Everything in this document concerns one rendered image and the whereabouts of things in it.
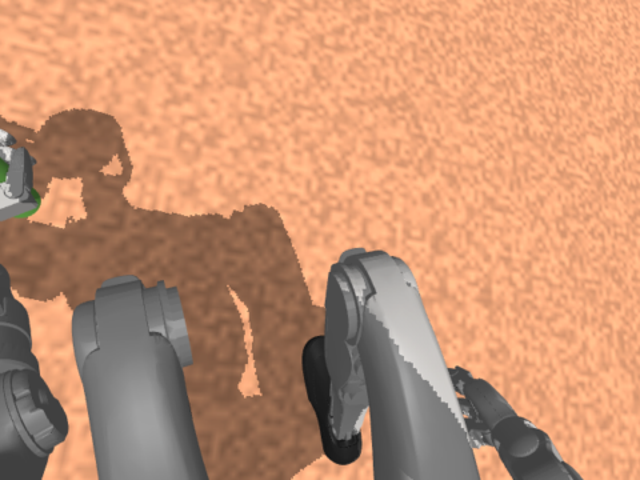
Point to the right robot hand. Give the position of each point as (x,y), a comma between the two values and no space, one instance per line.
(483,404)

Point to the can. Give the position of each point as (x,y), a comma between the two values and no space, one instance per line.
(3,170)

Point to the right robot arm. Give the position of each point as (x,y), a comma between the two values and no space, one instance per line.
(528,452)

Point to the left robot hand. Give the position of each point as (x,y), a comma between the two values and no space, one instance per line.
(15,193)

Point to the right robot foot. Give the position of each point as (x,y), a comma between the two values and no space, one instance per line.
(317,382)

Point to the left robot arm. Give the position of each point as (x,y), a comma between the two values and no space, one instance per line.
(32,421)

